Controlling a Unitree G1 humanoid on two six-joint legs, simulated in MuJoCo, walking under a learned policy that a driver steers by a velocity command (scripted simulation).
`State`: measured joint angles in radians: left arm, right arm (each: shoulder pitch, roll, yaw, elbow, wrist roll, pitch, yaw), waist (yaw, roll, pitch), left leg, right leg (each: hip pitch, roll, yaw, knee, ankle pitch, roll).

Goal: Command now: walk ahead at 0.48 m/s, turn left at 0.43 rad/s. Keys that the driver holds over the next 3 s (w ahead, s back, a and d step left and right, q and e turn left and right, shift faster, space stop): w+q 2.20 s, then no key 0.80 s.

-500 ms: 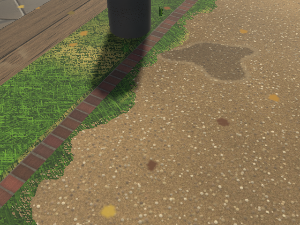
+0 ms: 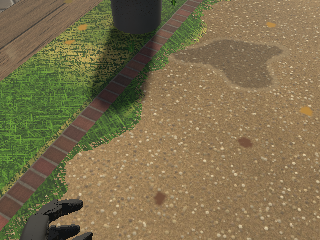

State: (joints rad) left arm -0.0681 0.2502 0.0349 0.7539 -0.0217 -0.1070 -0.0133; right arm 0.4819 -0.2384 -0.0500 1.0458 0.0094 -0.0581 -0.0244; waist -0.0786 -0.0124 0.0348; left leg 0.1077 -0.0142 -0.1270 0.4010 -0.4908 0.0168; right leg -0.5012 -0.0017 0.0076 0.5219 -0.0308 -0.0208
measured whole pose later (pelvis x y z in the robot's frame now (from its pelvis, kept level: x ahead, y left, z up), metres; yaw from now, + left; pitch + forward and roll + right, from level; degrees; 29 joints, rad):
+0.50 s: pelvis +0.23 +0.05 +0.01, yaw +17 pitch +1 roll -4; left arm 0.29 0.30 0.09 0.92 -0.02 -0.06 0.01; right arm 0.09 -0.26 -0.06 0.75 0.02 -0.02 0.04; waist 0.06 0.01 0.03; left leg -0.56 0.10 0.04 0.65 -0.15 0.07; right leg 0.07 -0.06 -0.29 0.28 -0.35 0.07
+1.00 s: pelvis +0.49 +0.18 +0.02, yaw +35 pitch +2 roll +0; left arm -0.03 0.27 0.05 0.73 0.00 -0.12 -0.04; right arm 0.39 -0.28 -0.08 0.79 0.02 -0.04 -0.03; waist -0.08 -0.05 0.02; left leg -0.02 -0.09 -0.19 0.38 -0.39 0.07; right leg -0.55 0.00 0.06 0.47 0.04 0.01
